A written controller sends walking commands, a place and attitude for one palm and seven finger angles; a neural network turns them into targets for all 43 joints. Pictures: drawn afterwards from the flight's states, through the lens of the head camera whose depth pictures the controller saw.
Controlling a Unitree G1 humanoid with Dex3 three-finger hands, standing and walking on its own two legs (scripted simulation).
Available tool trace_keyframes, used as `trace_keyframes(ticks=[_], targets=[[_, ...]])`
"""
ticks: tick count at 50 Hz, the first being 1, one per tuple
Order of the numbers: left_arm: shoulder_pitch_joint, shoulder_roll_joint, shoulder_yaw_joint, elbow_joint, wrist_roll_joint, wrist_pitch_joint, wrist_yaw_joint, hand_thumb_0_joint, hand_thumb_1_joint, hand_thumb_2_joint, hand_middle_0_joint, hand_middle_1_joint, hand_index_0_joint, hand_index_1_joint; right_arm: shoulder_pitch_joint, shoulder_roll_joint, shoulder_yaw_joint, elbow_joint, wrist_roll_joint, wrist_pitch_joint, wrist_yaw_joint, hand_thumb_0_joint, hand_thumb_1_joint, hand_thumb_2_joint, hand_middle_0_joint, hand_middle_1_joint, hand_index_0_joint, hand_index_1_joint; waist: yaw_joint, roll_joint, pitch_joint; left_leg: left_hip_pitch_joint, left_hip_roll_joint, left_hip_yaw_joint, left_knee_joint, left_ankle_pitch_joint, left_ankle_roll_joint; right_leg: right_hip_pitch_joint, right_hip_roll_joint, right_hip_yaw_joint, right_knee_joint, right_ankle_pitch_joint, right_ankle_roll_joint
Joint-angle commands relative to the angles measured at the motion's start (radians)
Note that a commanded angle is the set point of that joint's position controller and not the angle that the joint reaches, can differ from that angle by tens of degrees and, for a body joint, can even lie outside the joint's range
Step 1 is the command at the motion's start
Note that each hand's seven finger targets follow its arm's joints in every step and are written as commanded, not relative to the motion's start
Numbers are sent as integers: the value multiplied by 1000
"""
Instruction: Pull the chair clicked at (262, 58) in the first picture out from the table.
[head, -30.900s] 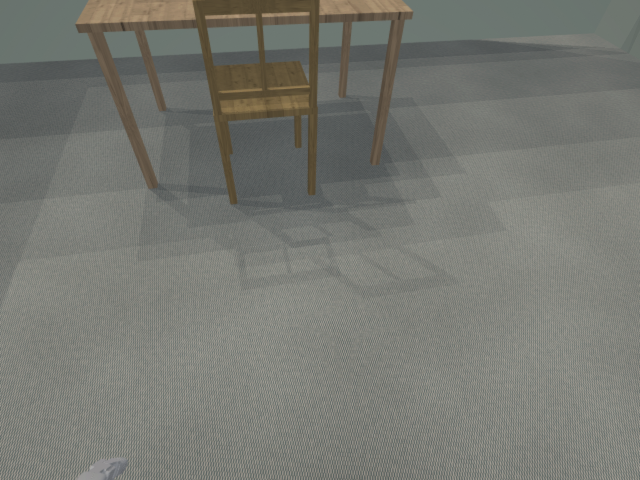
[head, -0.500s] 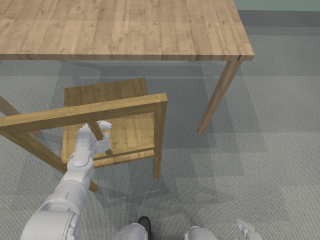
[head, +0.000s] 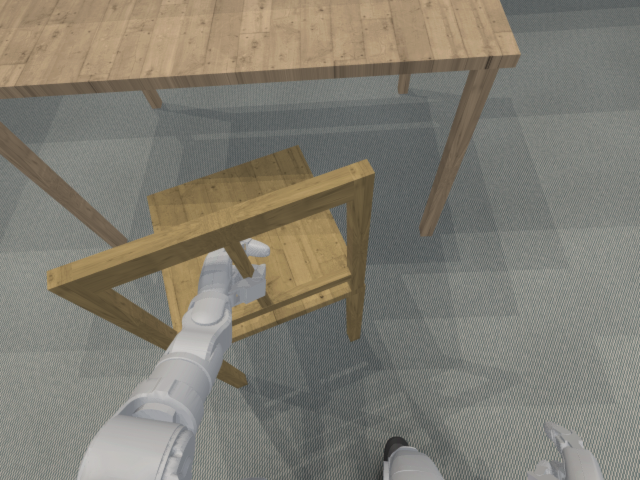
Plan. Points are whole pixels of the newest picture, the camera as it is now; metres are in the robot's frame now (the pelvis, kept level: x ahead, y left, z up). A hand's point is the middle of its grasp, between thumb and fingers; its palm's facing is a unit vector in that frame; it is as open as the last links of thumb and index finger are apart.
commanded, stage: step backward, pulling the chair out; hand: left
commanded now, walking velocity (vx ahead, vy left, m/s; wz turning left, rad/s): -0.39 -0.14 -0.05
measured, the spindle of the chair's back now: (250, 276) +0.40 +0.11 -0.11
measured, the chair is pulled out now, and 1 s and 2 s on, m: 0.26 0.43 0.51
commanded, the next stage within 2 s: stop walking, hand still on the chair in 1.06 s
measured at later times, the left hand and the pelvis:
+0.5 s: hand (243, 347) +0.28 +0.10 -0.07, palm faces -0.16 -0.96 -0.22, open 5.2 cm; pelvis -0.09 +0.04 -0.01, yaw -4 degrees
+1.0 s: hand (237, 427) +0.18 +0.10 -0.06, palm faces -0.14 -0.97 -0.22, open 5.2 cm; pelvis -0.19 +0.04 +0.00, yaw -3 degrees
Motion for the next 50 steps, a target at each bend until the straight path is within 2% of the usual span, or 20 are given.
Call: trace_keyframes(ticks=[1,3,6,11,13,14,16,20,23,26,27,29,32,34,35,37,38,40,48,50], targets=[[-219,123,-96,-246,17,-39,-18,0,900,900,-500,-1450,-500,-1450,100,-58,-36,-112,1,19,-2,0,-900,-900,200,300,200,300,38,-49,-576,303,128,18,-69,781,46,259,10,8,114,617,-39],[-211,57,-141,-251,25,-53,-42,0,900,900,-500,-1450,-500,-1450,128,-60,-46,-132,5,22,33,0,-900,-900,200,300,200,300,33,-8,-574,405,178,18,-30,867,72,138,91,-1,124,260,-33],[-224,60,-130,-321,52,-82,-53,0,900,900,-500,-1450,-500,-1450,80,-16,-26,-149,-44,19,51,0,-900,-900,200,300,200,300,18,299,-501,442,220,3,-13,1129,90,-20,116,-18,248,-23,-43],[-194,108,-74,-250,64,-115,-43,0,900,900,-500,-1450,-500,-1450,76,2,-17,-137,-44,3,82,0,-900,-900,200,300,200,300,40,188,-395,341,251,-13,83,1023,99,70,140,-21,65,25,-64],[-223,144,-58,-226,68,-143,-41,0,900,900,-500,-1450,-500,-1450,94,23,-16,-120,-36,-3,78,0,-900,-900,200,300,200,300,38,53,-434,154,173,34,235,595,44,299,47,66,-51,576,-102],[-232,181,-41,-201,56,-150,-40,0,900,900,-500,-1450,-500,-1450,97,39,-13,-115,-29,-6,62,0,-900,-900,200,300,200,300,40,-117,-461,-36,62,49,349,-29,6,419,-110,219,-54,874,-178],[-186,192,-17,-121,40,-116,-38,0,900,900,-500,-1450,-500,-1450,50,27,-22,-115,-8,-41,48,0,-900,-900,200,300,200,300,74,-296,-485,-127,9,-105,565,-333,17,381,-232,242,-31,940,-243],[-140,177,-6,-123,51,-118,-19,0,900,900,-500,-1450,-500,-1450,30,35,13,-77,-30,-46,29,0,-900,-900,200,300,200,300,64,-119,-460,-64,-1,-41,273,-225,6,332,-141,108,-57,605,-177],[-112,147,-49,-166,36,-112,-17,0,900,900,-500,-1450,-500,-1450,70,24,14,-75,-31,-43,22,0,-900,-900,200,300,200,300,42,-138,-485,62,0,9,-31,14,16,314,-73,60,-25,465,-115],[-159,99,-99,-232,25,-107,-24,0,900,900,-500,-1450,-500,-1450,68,-38,-16,-124,-32,-25,33,0,-900,-900,200,300,200,300,49,143,-425,129,257,-242,-132,567,148,135,122,18,180,72,-31],[-193,75,-119,-257,23,-111,-32,0,900,900,-500,-1450,-500,-1450,75,-13,-17,-128,-27,-21,53,0,-900,-900,200,300,200,300,48,130,-424,155,289,-221,-135,616,170,107,140,42,212,-122,-41],[-258,84,-117,-335,46,-122,-36,0,900,900,-500,-1450,-500,-1450,37,19,-8,-136,-55,-33,60,0,-900,-900,200,300,200,300,41,319,-367,132,297,-213,-140,623,185,42,123,56,303,-295,-54],[-201,115,-86,-256,54,-125,-26,0,900,900,-500,-1450,-500,-1450,116,1,-26,-100,-49,-42,76,0,-900,-900,200,300,200,300,33,233,-403,369,274,-180,19,966,163,33,132,69,91,-126,-61],[-201,125,-82,-238,57,-134,-32,0,900,900,-500,-1450,-500,-1450,122,-4,-30,-99,-35,-52,77,0,-900,-900,200,300,200,300,41,149,-438,377,220,-132,112,916,113,162,136,46,-132,116,-67],[-194,154,-72,-218,62,-136,-37,0,900,900,-500,-1450,-500,-1450,126,-6,-27,-100,-25,-55,72,0,-900,-900,200,300,200,300,39,56,-447,276,167,-80,156,771,80,282,104,58,-161,412,-75],[-221,200,-52,-199,48,-138,-45,0,900,900,-500,-1450,-500,-1450,80,17,-20,-126,-9,-60,52,0,-900,-900,200,300,200,300,47,-187,-445,-72,5,-18,316,-141,10,434,-142,219,-100,886,-185],[-193,240,-5,-172,38,-121,-42,0,900,900,-500,-1450,-500,-1450,52,-9,-39,-118,-4,-70,48,0,-900,-900,200,300,200,300,75,-238,-471,-98,-21,-77,446,-252,18,407,-191,233,-79,886,-189],[-167,214,-16,-152,44,-110,-39,0,900,900,-500,-1450,-500,-1450,29,14,-18,-98,-23,-78,44,0,-900,-900,200,300,200,300,81,-92,-471,-126,-7,-125,449,-249,19,393,-210,231,-61,814,-217],[-129,179,-42,-201,32,-76,-22,0,900,900,-500,-1450,-500,-1450,76,12,6,-101,-18,-42,20,0,-900,-900,200,300,200,300,58,-169,-518,-9,-17,-26,35,-86,18,459,-119,136,-55,717,-142],[-133,164,-79,-212,21,-68,-27,0,900,900,-500,-1450,-500,-1450,95,-10,-2,-103,-14,-30,14,0,-900,-900,200,300,200,300,45,-112,-511,110,40,-19,-123,152,36,392,-58,97,-23,559,-97]])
